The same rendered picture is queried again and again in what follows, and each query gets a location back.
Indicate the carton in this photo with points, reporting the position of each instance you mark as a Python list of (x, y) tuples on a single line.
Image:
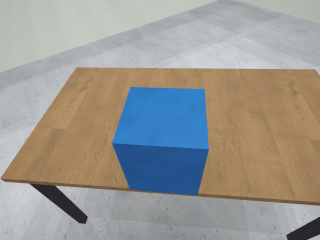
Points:
[(161, 140)]

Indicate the table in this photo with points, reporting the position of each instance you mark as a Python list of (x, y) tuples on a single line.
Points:
[(263, 135)]

